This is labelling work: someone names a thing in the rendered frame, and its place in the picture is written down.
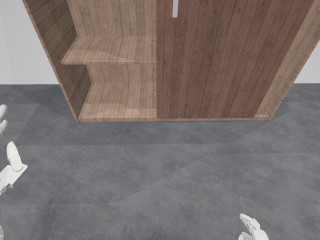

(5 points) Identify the wardrobe door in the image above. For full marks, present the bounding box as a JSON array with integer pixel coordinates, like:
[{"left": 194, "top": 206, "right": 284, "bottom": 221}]
[
  {"left": 156, "top": 0, "right": 314, "bottom": 119},
  {"left": 256, "top": 0, "right": 320, "bottom": 114}
]

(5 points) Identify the robot left hand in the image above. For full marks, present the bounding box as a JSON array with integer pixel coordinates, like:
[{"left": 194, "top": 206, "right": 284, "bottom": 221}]
[{"left": 0, "top": 104, "right": 28, "bottom": 198}]

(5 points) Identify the robot right hand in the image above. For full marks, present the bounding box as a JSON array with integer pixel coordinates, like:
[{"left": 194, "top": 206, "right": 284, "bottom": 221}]
[{"left": 238, "top": 213, "right": 269, "bottom": 240}]

